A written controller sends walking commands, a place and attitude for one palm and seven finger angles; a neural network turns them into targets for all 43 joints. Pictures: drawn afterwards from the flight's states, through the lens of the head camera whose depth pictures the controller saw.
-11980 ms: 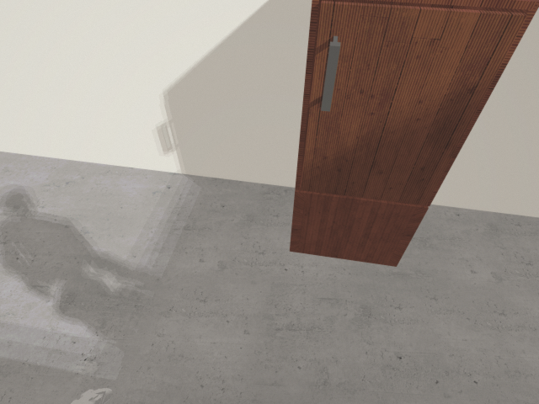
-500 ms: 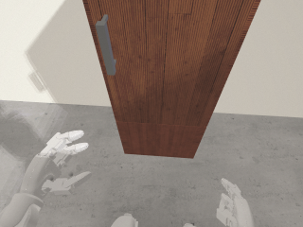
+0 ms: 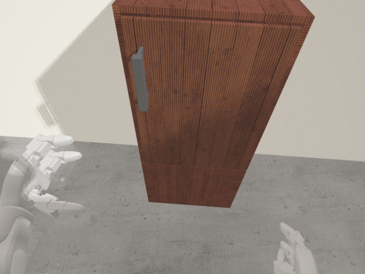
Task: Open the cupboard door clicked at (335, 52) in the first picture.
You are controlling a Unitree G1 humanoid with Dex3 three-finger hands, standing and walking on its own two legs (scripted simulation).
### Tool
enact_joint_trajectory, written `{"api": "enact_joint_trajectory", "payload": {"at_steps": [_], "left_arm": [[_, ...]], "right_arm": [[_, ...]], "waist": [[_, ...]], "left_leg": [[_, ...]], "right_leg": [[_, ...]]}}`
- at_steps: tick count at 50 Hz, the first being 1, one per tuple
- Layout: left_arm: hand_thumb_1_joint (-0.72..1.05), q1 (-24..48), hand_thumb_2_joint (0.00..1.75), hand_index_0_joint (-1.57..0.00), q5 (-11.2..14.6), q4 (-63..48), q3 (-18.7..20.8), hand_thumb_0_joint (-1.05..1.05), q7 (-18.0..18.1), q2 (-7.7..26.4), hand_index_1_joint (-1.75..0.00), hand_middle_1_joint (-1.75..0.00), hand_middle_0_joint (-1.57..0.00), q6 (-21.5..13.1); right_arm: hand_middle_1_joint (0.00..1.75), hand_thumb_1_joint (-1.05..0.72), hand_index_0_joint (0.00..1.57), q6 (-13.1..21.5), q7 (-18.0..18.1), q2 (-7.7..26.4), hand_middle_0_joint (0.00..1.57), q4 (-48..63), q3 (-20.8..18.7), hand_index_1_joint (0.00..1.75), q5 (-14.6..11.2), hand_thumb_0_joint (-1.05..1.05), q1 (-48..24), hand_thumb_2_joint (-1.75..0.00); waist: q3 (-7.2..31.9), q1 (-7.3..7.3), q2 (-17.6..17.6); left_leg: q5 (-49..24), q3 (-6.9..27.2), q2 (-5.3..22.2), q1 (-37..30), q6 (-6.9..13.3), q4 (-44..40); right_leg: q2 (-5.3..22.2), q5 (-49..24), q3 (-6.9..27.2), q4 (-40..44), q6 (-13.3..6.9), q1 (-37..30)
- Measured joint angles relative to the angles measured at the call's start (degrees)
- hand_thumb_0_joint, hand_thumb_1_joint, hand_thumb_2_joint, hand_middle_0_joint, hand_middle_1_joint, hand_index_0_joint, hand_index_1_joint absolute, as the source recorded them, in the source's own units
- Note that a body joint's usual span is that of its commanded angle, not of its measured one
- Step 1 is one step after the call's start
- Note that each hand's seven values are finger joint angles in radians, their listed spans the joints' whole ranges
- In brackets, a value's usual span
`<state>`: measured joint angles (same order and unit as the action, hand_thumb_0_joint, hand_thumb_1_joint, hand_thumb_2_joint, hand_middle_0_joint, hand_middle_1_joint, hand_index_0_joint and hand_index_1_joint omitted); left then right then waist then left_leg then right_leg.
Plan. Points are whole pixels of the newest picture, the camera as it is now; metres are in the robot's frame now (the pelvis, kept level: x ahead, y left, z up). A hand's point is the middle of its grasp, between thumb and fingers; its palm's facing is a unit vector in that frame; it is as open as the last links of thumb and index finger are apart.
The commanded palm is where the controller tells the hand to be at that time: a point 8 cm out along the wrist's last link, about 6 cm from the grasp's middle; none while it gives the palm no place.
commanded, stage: raise the hand with hooked fingers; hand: left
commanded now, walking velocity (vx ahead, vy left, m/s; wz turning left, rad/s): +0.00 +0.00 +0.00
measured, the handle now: (142, 80) +0.57 +0.16 +0.12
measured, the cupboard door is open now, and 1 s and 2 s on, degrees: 0 0 0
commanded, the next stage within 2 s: move the hooked fingers beside the handle in 0.86 s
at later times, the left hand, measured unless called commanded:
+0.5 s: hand (58, 146) +0.30 +0.27 +0.15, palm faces +0.01 -1.00 -0.02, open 13.9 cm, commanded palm +0.27 +0.31 +0.15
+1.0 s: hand (66, 151) +0.30 +0.25 +0.14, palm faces +0.04 -1.00 -0.01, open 13.9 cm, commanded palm +0.27 +0.30 +0.15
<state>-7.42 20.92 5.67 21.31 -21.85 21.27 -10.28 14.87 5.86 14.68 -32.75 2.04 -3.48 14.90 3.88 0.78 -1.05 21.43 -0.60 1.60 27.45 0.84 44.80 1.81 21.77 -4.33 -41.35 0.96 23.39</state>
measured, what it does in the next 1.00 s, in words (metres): stands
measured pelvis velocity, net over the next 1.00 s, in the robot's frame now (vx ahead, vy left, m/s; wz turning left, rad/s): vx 0.00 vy -0.02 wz -0.01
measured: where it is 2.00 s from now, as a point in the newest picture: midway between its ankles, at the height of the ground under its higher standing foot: outside the picture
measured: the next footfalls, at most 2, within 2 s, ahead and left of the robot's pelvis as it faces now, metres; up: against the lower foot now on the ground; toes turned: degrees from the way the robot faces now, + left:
none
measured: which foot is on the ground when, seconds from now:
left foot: down 0.00-1.00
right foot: down 0.00-1.00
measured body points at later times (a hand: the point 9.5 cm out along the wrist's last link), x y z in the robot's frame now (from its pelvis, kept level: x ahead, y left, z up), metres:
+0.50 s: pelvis +0.01 -0.01 +0.02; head +0.01 -0.02 +0.47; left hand +0.30 +0.32 +0.15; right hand +0.17 -0.26 -0.06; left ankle +0.02 +0.11 -0.71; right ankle -0.01 -0.13 -0.71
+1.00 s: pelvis +0.00 -0.02 +0.02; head +0.00 -0.04 +0.47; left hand +0.29 +0.30 +0.14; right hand +0.17 -0.26 -0.06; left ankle +0.02 +0.11 -0.71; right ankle -0.01 -0.13 -0.71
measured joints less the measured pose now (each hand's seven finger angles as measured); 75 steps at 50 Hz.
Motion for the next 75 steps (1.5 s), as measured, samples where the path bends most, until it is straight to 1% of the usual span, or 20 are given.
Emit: {"api": "enact_joint_trajectory", "payload": {"at_steps": [6, 8, 10, 12, 16, 21, 25, 28, 34, 38, 44, 48, 52, 56, 59, 64, 68, 72, 75], "left_arm": [[-0.44, 4.30, 0.32, -0.30, -0.65, 4.43, 0.39, 0.00, -2.48, 1.32, -1.16, -1.16, -0.30, 6.18], [-0.46, 5.32, 0.31, -0.30, -0.92, 5.37, 0.48, 0.00, -3.08, 1.56, -1.18, -1.18, -0.30, 7.42], [-0.47, 6.50, 0.31, -0.30, -1.04, 6.05, 0.99, 0.00, -3.38, 1.72, -1.18, -1.18, -0.30, 7.60], [-0.48, 7.95, 0.30, -0.30, -1.05, 6.65, 1.85, -0.01, -3.46, 1.97, -1.19, -1.19, -0.30, 7.07], [-0.49, 11.65, 0.30, -0.30, -1.07, 8.51, 3.60, -0.01, -4.07, 3.26, -1.20, -1.20, -0.30, 6.59], [-0.49, 15.91, 0.30, -0.30, -0.92, 13.30, 4.37, -0.01, -6.15, 5.59, -1.20, -1.20, -0.30, 9.26], [-0.50, 15.63, 0.30, -0.30, -0.76, 14.80, 4.01, -0.01, -7.21, 5.93, -1.20, -1.20, -0.30, 10.92], [-0.49, 14.04, 0.30, -0.30, -0.68, 13.82, 3.99, -0.01, -6.98, 4.83, -1.20, -1.20, -0.30, 10.54], [-0.49, 12.96, 0.30, -0.30, -1.26, 12.12, 4.74, -0.01, -4.89, 2.83, -1.20, -1.20, -0.30, 7.84], [-0.50, 13.45, 0.30, -0.30, -1.51, 12.51, 4.78, -0.01, -4.62, 2.95, -1.20, -1.20, -0.30, 7.35], [-0.50, 14.23, 0.30, -0.30, -0.96, 14.35, 4.24, -0.01, -6.03, 3.60, -1.20, -1.20, -0.30, 8.40], [-0.50, 14.61, 0.30, -0.31, -0.92, 15.62, 4.09, -0.01, -6.10, 3.59, -1.20, -1.20, -0.30, 8.58], [-0.50, 15.36, 0.30, -0.31, -1.47, 16.51, 3.89, -0.01, -5.53, 3.28, -1.20, -1.20, -0.30, 8.00], [-0.50, 18.47, 0.30, -0.30, -2.28, 18.38, 3.06, -0.01, -4.82, 2.97, -1.20, -1.20, -0.30, 6.85], [-0.50, 22.03, 0.29, -0.31, -2.74, 21.82, 2.66, -0.01, -4.87, 3.73, -1.20, -1.20, -0.30, 6.35], [-0.50, 26.98, 0.29, -0.30, -4.11, 27.23, 2.29, -0.01, -4.77, 5.36, -1.20, -1.20, -0.30, 6.46], [-0.50, 29.31, 0.30, -0.30, -4.55, 29.49, 1.98, -0.01, -4.52, 5.51, -1.20, -1.20, -0.30, 5.76], [-0.50, 30.73, 0.30, -0.30, -4.65, 31.30, 2.59, -0.01, -4.35, 5.49, -1.20, -1.20, -0.30, 4.87], [-0.49, 31.82, 0.30, -0.31, -5.06, 33.44, 3.36, -0.01, -4.18, 6.11, -1.20, -1.20, -0.30, 4.70]], "right_arm": [[0.30, -0.90, 0.20, -0.89, 0.00, -0.13, 0.20, 0.57, 1.22, 0.30, -0.34, 0.01, -0.70, -0.90], [0.30, -0.90, 0.20, -1.20, 0.15, -0.15, 0.20, 0.49, 1.51, 0.30, -0.22, 0.01, -0.92, -0.90], [0.30, -0.90, 0.20, -1.45, 0.33, -0.24, 0.20, 0.20, 1.75, 0.30, -0.12, 0.01, -1.01, -0.90], [0.30, -0.90, 0.20, -1.62, 0.52, -0.36, 0.21, -0.26, 1.94, 0.30, -0.04, 0.01, -0.98, -0.90], [0.30, -0.90, 0.21, -2.06, 0.86, -0.28, 0.21, -1.12, 2.13, 0.30, -0.19, 0.01, -0.53, -0.90], [0.30, -0.90, 0.21, -2.93, 1.23, 0.53, 0.21, -1.47, 1.83, 0.30, -0.70, 0.01, 0.05, -0.90], [0.30, -0.90, 0.20, -3.40, 0.80, 1.30, 0.20, -0.87, 1.16, 0.30, -0.85, 0.01, 0.53, -0.90], [0.30, -0.90, 0.20, -3.54, 0.43, 1.60, 0.20, -0.53, 0.64, 0.30, -0.69, 0.01, 0.80, -0.90], [0.30, -0.90, 0.20, -3.53, 0.34, 1.29, 0.20, -0.84, 0.32, 0.30, -0.41, 0.01, 1.17, -0.90], [0.30, -0.90, 0.20, -3.44, 0.70, 1.03, 0.20, -1.20, 0.47, 0.30, -0.45, 0.01, 1.01, -0.90], [0.30, -0.90, 0.20, -3.56, 1.07, 0.83, 0.20, -1.35, 0.77, 0.30, -0.73, 0.01, 0.37, -0.90], [0.30, -0.90, 0.20, -3.64, 1.11, 0.83, 0.20, -1.10, 0.90, 0.30, -0.78, 0.01, 0.02, -0.90], [0.30, -0.90, 0.20, -3.50, 1.25, 0.87, 0.20, -1.02, 0.92, 0.30, -0.80, 0.01, -0.05, -0.90], [0.30, -0.90, 0.20, -3.28, 1.75, 0.96, 0.20, -1.66, 1.01, 0.30, -0.79, 0.01, -0.06, -0.90], [0.30, -0.90, 0.20, -3.46, 1.98, 0.93, 0.20, -2.39, 1.35, 0.30, -0.80, 0.01, -0.38, -0.90], [0.30, -0.90, 0.20, -3.92, 1.83, 1.07, 0.20, -2.51, 1.37, 0.30, -0.74, 0.01, 0.00, -0.90], [0.30, -0.90, 0.20, -4.43, 1.43, 1.41, 0.20, -2.52, 0.99, 0.30, -0.57, 0.01, 1.11, -0.90], [0.30, -0.90, 0.20, -5.35, 0.86, 1.49, 0.20, -2.69, 0.73, 0.30, -0.43, 0.01, 2.35, -0.90], [0.30, -0.90, 0.20, -6.12, 0.45, 1.51, 0.20, -2.67, 0.62, 0.30, -0.38, 0.01, 3.11, -0.90]], "waist": [[-0.01, 1.02, -1.16], [-0.40, 1.25, -1.30], [-0.80, 1.41, -1.22], [-1.18, 1.50, -0.98], [-1.53, 1.47, -0.64], [-1.35, 0.88, -1.01], [-1.12, 0.33, -1.30], [-1.28, 0.14, -1.23], [-1.80, 0.43, -0.53], [-1.82, 0.58, -0.76], [-1.40, 0.67, -1.33], [-1.37, 0.66, -1.44], [-1.75, 0.76, -1.29], [-2.26, 0.91, -1.07], [-2.45, 0.54, -0.71], [-2.51, -0.61, -0.47], [-2.28, -1.25, -0.64], [-1.62, -1.76, -0.41], [-1.33, -2.19, -0.16]], "left_leg": [[-0.98, -0.01, -0.42, -2.31, 0.19, -2.53], [-1.30, -0.03, -0.47, -2.97, 0.19, -3.24], [-1.59, -0.02, -0.45, -3.63, 0.11, -3.93], [-1.86, 0.03, -0.38, -4.33, -0.03, -4.59], [-2.33, 0.26, -0.19, -5.66, -0.34, -5.85], [-3.01, 0.27, -0.06, -6.69, -0.58, -7.43], [-3.48, -0.28, 0.04, -6.98, -0.67, -8.50], [-3.62, -0.71, 0.17, -7.24, -0.77, -8.96], [-3.75, -0.76, 0.49, -7.85, -1.14, -9.35], [-3.90, -0.50, 0.57, -8.22, -1.32, -9.58], [-4.18, -0.44, 0.58, -8.40, -1.42, -9.86], [-4.35, -0.46, 0.54, -8.18, -1.45, -9.85], [-4.46, -0.31, 0.50, -7.90, -1.47, -9.67], [-4.53, 0.12, 0.42, -7.51, -1.47, -9.33], [-4.59, 0.29, 0.40, -6.82, -1.46, -9.01], [-4.56, 0.11, 0.43, -5.45, -1.36, -8.59], [-4.29, -0.33, 0.39, -4.65, -1.12, -8.31], [-3.89, -0.96, 0.36, -4.10, -0.90, -8.14], [-3.53, -1.27, 0.38, -3.58, -0.79, -7.82]], "right_leg": [[0.31, -0.90, -0.08, 2.47, 0.22, -2.35], [0.32, -1.17, -0.08, 3.10, 0.20, -2.96], [0.28, -1.42, -0.10, 3.71, 0.12, -3.58], [0.18, -1.63, -0.16, 4.31, -0.02, -4.25], [-0.09, -2.06, -0.40, 5.59, -0.32, -5.63], [-0.29, -2.65, -0.43, 7.00, -0.54, -6.54], [-0.37, -2.97, 0.11, 7.44, -0.63, -6.29], [-0.49, -3.02, 0.55, 7.43, -0.73, -6.15], [-0.82, -2.94, 0.62, 7.41, -1.10, -6.51], [-0.93, -3.00, 0.37, 7.63, -1.27, -6.96], [-0.95, -3.10, 0.32, 7.65, -1.35, -7.03], [-0.90, -3.13, 0.36, 7.39, -1.38, -6.69], [-0.87, -3.16, 0.22, 7.17, -1.42, -6.46], [-0.80, -3.21, -0.20, 7.07, -1.43, -6.37], [-0.78, -3.25, -0.35, 6.84, -1.43, -5.77], [-0.80, -3.37, -0.14, 6.53, -1.39, -4.36], [-0.73, -3.34, 0.31, 6.35, -1.17, -3.44], [-0.66, -3.10, 0.95, 6.03, -0.94, -2.58], [-0.66, -2.87, 1.28, 5.72, -0.81, -1.94]]}}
